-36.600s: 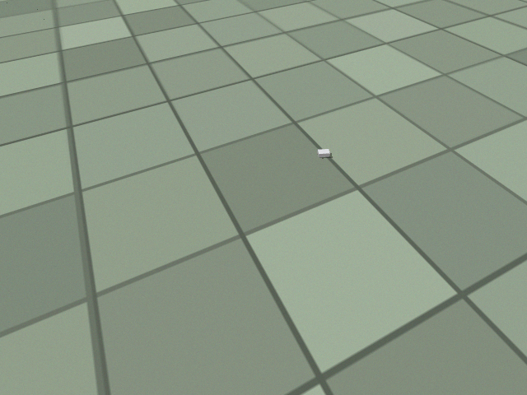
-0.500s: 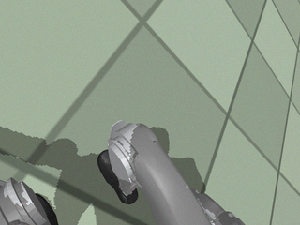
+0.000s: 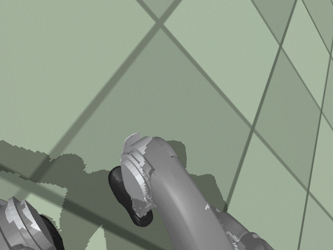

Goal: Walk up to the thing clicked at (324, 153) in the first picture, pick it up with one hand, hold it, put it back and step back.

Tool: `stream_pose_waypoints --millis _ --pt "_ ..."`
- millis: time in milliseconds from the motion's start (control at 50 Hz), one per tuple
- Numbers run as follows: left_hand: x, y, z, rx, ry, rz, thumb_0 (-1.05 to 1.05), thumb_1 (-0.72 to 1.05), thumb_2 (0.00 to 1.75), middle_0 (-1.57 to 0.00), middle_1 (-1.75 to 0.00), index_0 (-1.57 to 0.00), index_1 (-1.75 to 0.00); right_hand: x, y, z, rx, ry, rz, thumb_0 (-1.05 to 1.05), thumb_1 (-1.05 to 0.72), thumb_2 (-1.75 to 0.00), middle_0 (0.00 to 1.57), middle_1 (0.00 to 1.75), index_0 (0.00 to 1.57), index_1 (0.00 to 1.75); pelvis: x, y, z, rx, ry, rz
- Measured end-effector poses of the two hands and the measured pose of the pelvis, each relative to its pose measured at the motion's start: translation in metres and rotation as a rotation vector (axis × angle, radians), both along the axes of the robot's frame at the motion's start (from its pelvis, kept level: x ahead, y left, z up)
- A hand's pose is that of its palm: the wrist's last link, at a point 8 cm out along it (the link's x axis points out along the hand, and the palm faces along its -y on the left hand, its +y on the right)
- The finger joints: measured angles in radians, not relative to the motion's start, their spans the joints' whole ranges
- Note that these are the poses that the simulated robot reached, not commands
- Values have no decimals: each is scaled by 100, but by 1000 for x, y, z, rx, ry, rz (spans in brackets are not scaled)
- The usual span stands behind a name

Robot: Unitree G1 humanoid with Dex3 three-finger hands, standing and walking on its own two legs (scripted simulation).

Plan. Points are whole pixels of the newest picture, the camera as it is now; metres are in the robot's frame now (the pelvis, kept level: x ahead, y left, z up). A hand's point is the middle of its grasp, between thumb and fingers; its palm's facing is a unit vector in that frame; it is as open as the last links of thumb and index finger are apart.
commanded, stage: rest palm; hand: left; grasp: from above
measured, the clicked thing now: out of the picture +0.51 +0.40 -0.30
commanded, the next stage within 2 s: none
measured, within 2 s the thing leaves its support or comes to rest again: neither
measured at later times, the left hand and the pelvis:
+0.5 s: hand out of the picture +0.48 +0.37 -0.24, palm faces -0.43 -0.13 -0.89, open 12.9 cm; pelvis +0.00 +0.00 +0.00, yaw +0 degrees
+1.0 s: hand out of the picture +0.48 +0.37 -0.24, palm faces -0.44 -0.13 -0.89, open 12.5 cm; pelvis +0.00 +0.00 +0.00, yaw +0 degrees
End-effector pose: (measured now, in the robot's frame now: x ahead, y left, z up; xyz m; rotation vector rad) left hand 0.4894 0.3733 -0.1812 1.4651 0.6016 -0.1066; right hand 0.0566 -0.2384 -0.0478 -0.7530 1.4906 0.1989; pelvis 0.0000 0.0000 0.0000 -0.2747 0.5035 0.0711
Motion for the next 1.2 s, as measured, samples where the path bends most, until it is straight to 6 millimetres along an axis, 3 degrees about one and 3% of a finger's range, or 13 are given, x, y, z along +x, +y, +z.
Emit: stream_pose_waypoints --millis 1200 --pt "-2 1 1 -5 1 -8 0 -23 72 -32 -80 -33 -79 -4 -3 3 -16 10 8 0 -91 -91 20 30 20 30 -2 0 0 -3 -9 0"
